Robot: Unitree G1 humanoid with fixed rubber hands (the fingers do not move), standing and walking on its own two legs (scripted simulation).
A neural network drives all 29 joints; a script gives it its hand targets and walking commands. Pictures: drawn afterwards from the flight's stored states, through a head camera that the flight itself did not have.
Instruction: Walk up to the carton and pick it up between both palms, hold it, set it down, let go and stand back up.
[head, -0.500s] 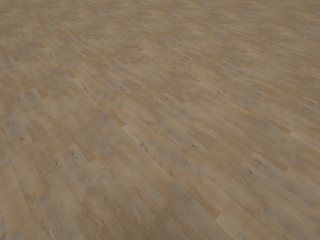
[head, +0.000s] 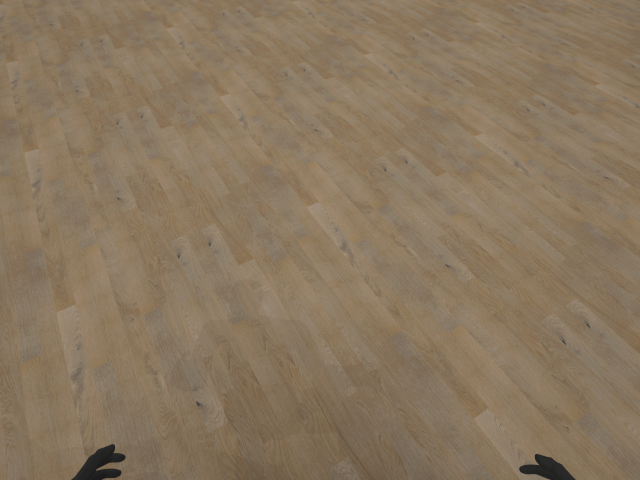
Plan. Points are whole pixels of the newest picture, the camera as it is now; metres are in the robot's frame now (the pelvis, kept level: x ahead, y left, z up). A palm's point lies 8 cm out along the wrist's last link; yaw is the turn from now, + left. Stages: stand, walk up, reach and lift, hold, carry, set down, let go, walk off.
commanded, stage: walk up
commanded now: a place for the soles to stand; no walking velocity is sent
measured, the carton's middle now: out of the picture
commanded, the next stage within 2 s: none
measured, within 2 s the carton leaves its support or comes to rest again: neither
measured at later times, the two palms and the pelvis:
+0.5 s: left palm out of the picture -0.09 +0.38 -0.05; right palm out of the picture +0.11 -0.18 -0.10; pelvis -0.07 +0.07 +0.02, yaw +21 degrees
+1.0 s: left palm out of the picture -0.25 +0.47 -0.08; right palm out of the picture +0.06 -0.03 -0.07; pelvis -0.14 +0.19 +0.02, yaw +45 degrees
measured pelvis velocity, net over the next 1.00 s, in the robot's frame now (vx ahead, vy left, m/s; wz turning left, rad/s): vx -0.14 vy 0.19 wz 0.78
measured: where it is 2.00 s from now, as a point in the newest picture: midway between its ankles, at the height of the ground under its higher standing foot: outside the picture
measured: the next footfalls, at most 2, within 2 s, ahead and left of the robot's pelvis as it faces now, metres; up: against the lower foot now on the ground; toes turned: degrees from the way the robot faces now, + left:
right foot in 0.28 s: +0.05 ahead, -0.01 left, +0.00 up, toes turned +7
left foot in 0.72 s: -0.16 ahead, +0.29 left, +0.00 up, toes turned +35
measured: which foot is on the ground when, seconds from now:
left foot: down 0.00-0.30, up 0.32-0.70, down 0.72-1.00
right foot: down 0.00-0.02, up 0.04-0.26, down 0.28-0.72, up 0.74-1.00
